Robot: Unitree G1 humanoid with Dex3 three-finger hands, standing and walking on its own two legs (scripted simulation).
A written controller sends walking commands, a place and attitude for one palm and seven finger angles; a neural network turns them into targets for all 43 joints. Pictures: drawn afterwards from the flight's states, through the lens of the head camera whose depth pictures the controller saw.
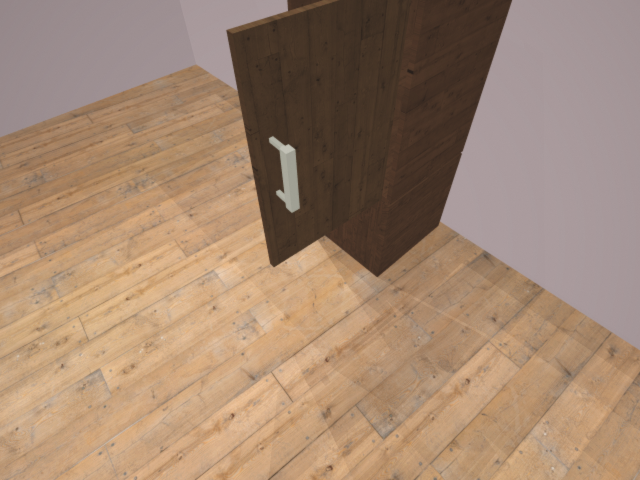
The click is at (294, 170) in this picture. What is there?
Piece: cupboard door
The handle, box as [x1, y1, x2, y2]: [269, 136, 299, 212]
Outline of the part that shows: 272,136 269,138 269,142 280,151 284,192 283,193 280,190 276,191 276,194 286,203 286,207 292,212 299,208 295,151 288,144 285,146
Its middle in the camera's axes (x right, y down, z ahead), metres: -0.08 -0.13 +0.79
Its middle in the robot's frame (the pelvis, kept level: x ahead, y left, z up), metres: +0.67 +0.11 -0.04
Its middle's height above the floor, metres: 0.74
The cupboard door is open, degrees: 87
